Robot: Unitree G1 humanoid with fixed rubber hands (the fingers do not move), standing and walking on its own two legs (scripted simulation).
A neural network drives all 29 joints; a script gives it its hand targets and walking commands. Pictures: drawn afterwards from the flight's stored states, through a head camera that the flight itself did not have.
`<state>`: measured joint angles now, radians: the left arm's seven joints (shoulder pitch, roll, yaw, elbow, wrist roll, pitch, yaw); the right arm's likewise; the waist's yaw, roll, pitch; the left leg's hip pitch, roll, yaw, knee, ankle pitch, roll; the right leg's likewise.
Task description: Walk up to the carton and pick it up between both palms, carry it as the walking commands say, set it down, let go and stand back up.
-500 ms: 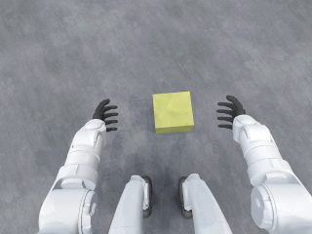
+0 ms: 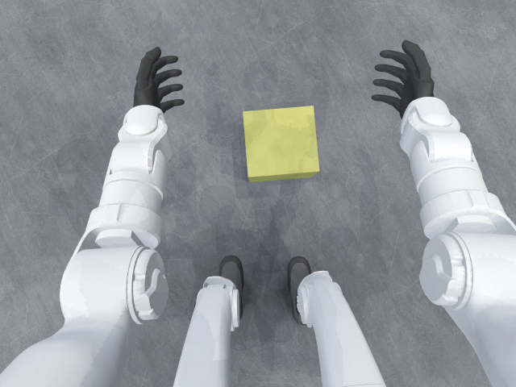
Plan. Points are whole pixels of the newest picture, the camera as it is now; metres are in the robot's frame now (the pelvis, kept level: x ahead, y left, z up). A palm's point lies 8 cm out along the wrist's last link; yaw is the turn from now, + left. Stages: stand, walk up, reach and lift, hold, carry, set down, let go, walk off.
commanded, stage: reach and lift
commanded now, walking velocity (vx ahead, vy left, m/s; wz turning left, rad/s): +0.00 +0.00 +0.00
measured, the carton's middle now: (279, 147) +0.53 -0.06 -0.60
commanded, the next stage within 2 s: none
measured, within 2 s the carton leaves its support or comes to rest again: neither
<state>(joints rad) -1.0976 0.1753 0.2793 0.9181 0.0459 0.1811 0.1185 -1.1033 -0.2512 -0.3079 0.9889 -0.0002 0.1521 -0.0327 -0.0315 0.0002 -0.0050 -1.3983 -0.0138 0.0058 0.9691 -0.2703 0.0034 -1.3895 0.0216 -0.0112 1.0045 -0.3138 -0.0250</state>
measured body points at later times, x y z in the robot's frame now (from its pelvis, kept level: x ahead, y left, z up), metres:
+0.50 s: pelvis +0.01 +0.01 -0.03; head +0.35 +0.01 +0.26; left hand +0.56 +0.17 -0.18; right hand +0.56 -0.20 -0.16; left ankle +0.07 +0.12 -0.64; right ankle +0.05 -0.10 -0.64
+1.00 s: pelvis -0.03 +0.00 -0.18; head +0.34 -0.01 +0.08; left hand +0.57 +0.14 -0.32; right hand +0.55 -0.22 -0.32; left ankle +0.07 +0.12 -0.64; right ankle +0.05 -0.10 -0.64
